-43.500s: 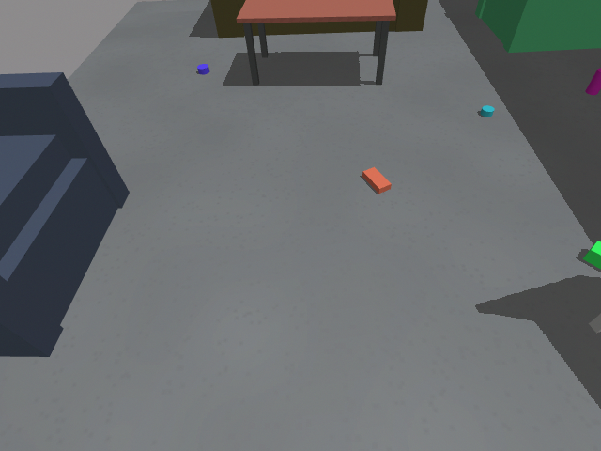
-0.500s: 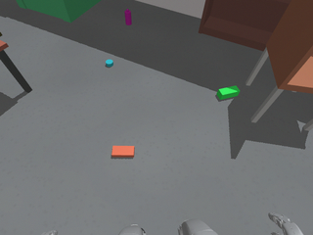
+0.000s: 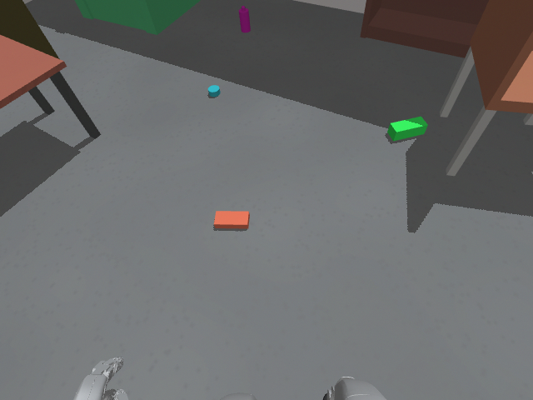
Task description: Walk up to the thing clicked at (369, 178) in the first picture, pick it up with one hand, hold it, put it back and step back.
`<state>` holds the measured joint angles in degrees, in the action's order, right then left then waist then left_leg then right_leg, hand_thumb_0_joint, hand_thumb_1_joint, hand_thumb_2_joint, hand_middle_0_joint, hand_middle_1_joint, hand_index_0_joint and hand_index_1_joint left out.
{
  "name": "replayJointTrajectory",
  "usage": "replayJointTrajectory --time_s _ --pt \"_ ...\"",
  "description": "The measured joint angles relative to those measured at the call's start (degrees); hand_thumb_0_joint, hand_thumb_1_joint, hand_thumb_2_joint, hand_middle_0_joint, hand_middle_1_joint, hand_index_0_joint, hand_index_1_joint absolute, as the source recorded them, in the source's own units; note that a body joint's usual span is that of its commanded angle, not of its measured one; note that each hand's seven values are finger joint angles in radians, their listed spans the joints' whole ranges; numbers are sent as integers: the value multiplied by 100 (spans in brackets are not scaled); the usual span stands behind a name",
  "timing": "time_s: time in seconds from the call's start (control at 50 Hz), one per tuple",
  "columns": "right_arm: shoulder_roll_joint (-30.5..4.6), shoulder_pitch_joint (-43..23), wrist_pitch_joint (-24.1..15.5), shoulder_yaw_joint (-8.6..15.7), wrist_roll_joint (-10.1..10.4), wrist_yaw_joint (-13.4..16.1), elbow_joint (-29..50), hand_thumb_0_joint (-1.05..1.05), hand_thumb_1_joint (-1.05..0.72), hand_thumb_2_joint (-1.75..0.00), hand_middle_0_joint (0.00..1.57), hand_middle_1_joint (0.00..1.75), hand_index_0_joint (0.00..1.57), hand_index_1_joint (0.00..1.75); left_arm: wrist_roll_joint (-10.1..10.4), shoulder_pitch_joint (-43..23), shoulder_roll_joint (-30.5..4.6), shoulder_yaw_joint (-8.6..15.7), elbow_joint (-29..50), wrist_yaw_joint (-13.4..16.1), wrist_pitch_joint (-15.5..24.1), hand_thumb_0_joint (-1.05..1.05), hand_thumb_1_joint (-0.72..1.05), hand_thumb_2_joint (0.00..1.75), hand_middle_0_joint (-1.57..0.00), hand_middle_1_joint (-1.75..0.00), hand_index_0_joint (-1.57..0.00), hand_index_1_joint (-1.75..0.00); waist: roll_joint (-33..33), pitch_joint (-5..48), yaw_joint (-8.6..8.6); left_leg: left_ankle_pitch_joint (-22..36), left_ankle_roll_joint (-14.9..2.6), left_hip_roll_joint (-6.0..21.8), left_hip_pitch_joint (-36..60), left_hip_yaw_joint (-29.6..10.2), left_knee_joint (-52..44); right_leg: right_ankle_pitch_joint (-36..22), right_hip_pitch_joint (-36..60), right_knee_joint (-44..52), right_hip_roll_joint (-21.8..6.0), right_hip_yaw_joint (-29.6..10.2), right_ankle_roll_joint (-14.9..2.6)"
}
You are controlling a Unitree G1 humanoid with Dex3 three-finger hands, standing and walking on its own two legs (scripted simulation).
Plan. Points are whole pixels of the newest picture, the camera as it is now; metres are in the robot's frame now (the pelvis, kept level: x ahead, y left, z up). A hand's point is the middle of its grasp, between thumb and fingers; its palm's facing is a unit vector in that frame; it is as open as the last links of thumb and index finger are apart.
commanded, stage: step back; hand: left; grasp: from above
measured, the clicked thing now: (232, 219) +0.85 +0.23 -0.74
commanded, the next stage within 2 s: stand in 1.46 s
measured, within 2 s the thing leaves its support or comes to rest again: neither
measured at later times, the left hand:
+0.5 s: hand out of the picture -0.10 +0.24 -0.14, palm faces -0.03 -0.91 -0.41, open 7.4 cm
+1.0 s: hand out of the picture -0.11 +0.25 -0.13, palm faces +0.04 -0.92 -0.38, open 7.4 cm
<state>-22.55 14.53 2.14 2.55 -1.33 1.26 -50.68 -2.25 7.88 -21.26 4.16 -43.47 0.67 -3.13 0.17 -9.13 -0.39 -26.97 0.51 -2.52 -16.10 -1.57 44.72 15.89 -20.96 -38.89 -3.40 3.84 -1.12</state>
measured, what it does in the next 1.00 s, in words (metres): walks backwards: left foot, then right foot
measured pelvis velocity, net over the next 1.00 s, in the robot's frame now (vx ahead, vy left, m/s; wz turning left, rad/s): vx -0.17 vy -0.01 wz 0.02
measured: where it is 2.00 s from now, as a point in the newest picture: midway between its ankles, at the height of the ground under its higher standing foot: outside the picture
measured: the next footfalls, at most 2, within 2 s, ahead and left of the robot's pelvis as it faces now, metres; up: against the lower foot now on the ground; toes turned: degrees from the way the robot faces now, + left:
left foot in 0.02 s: +0.01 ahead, +0.12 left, +0.00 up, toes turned +0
right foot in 0.34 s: -0.11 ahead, -0.13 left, +0.00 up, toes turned -1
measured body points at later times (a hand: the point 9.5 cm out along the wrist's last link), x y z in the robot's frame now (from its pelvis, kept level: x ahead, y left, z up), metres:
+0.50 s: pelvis -0.16 -0.03 +0.00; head -0.14 -0.04 +0.45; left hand -0.10 +0.29 -0.11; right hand -0.06 -0.35 -0.12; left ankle -0.12 +0.12 -0.68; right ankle -0.16 -0.15 -0.72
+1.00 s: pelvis -0.17 -0.01 +0.01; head -0.16 -0.02 +0.46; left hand -0.11 +0.30 -0.11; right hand -0.10 -0.33 -0.12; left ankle -0.14 +0.11 -0.69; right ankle -0.16 -0.14 -0.72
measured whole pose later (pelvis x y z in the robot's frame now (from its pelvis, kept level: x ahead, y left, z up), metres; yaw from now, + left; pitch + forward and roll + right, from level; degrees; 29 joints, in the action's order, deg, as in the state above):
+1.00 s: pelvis -0.17 -0.01 +0.01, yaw +1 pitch -3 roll -1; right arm -22.5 12.7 0.0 3.2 -1.7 -1.2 -57.4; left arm -2.2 12.5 -20.5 3.6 -56.8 -0.7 2.5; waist -2.1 -3.7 1.5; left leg -25.5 -0.1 -0.3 -21.3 -3.3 47.6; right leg 17.5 -11.2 -31.9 -0.8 2.4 -0.5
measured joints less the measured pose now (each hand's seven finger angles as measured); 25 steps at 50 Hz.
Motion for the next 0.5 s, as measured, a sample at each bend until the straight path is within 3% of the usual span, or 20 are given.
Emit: replayJointTrajectory --time_s 0.02,0.06,0.12,0.16,0.2,0.26,0.32,0.36,0.4,0.42,0.46,0.5 --pt "11 5 -32 -2 -1 -12 1 1 -90 -90 21 30 20 30 28 -93 -24 -18 44 -5 -16 0 90 90 -20 -30 -20 -30 18 -28 -31 379 -38 57 237 68 -569 7 -118 -136 -31 58 16" --pt "137 -107 -55 4 -37 -24 -64 1 -90 -90 21 30 20 30 73 -281 -101 -27 49 -15 -64 0 90 90 -20 -30 -20 -30 286 -181 -4 621 -147 -87 273 191 -751 30 -295 -381 -147 -110 39" --pt "163 -197 -62 -62 -67 -82 -31 1 -90 -90 21 30 20 30 111 -345 -53 -30 -80 -8 -164 0 90 90 -20 -30 -20 -30 183 -166 -96 738 -199 71 51 88 -636 1262 -586 -1663 387 -573 54" --pt "185 -268 -71 -109 -83 -55 3 1 -90 -90 21 30 21 30 159 -312 -64 -23 -153 -13 -179 0 90 90 -20 -30 -20 -30 156 -85 -97 925 -186 186 -48 66 -758 1433 -690 -2553 694 -840 41" --pt "172 -361 -76 -117 -95 -37 68 1 -90 -90 21 30 21 30 168 -246 -71 -6 -198 -23 -153 0 90 90 -20 -30 -20 -30 121 -13 -55 1087 -168 297 -180 72 -833 1461 -578 -2843 799 -919 71" --pt "103 -547 -102 -79 -118 -28 202 1 -90 -90 21 30 21 30 141 -114 -76 4 -278 -44 -72 0 90 90 -20 -30 -20 -30 54 28 29 1264 -124 444 -411 126 -825 1486 -69 -2085 652 -842 144" --pt "-4 -738 -99 -62 -104 -58 304 1 -90 -90 21 30 21 30 117 53 -95 -10 -466 -68 75 0 90 90 -20 -30 -20 -30 -26 89 117 1321 -22 595 -720 211 -591 1026 689 -296 439 -673 94" --pt "-119 -888 -45 -28 -80 -70 277 0 -90 -90 21 30 21 30 42 124 1 -6 -685 -56 187 0 90 90 -20 -30 -20 -30 -316 32 98 1106 -57 749 -941 8 -217 682 859 142 617 -551 89" --pt "-96 -871 34 16 -63 -49 174 0 -90 -90 21 30 20 30 -7 289 36 -53 -825 -87 207 0 90 90 -20 -30 -20 -30 -302 136 150 288 -77 450 -1088 -305 282 675 699 -44 592 -584 50" --pt "-90 -828 53 23 -43 -62 120 0 -90 -90 21 30 20 30 -14 368 44 -69 -886 -86 213 0 90 90 -20 -30 -20 -30 -250 193 188 145 -74 279 -1134 -410 625 648 654 -65 533 -629 33" --pt "-129 -693 31 40 2 -93 24 0 -90 -90 21 30 20 30 -27 456 76 -82 -990 -72 225 0 90 90 -20 -30 -20 -30 -221 275 201 130 -70 51 -1145 -520 1123 557 615 -17 420 -631 45" --pt "-167 -535 -2 53 6 -129 -89 0 -90 -90 21 30 20 30 -50 498 77 -66 -1038 -73 259 0 90 90 -20 -30 -20 -30 -207 345 202 111 -38 -4 -997 -464 1184 495 559 9 320 -590 57"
